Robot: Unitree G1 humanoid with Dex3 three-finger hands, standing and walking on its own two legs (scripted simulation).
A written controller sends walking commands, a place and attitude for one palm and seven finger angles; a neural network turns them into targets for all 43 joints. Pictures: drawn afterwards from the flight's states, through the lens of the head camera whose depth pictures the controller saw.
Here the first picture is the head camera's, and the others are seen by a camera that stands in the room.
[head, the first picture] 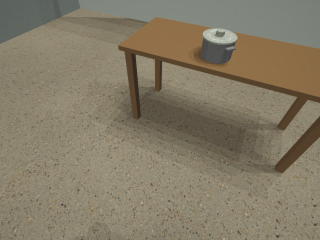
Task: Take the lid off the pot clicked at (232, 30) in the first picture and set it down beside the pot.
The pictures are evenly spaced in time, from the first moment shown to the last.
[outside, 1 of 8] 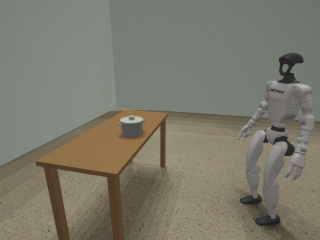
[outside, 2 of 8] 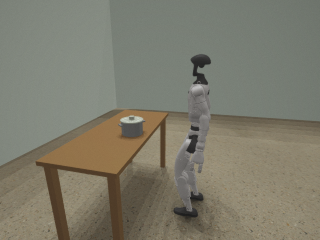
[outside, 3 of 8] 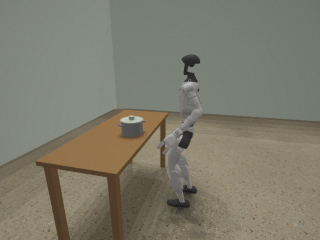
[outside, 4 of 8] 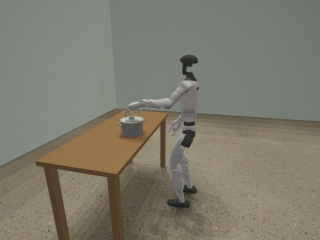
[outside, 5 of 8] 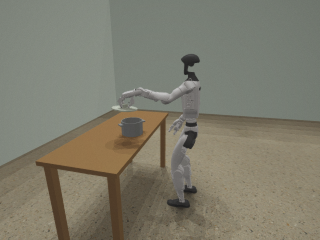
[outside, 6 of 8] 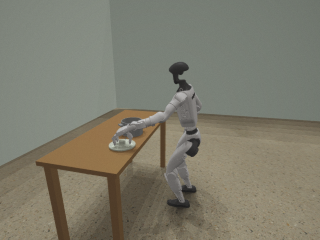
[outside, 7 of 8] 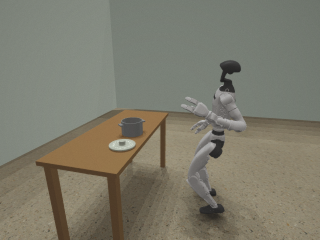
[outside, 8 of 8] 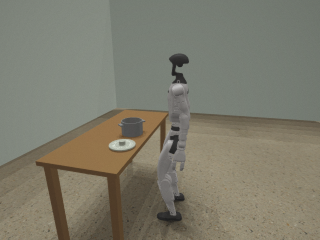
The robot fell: no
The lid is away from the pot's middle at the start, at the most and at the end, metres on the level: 0.00 0.26 0.26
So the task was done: yes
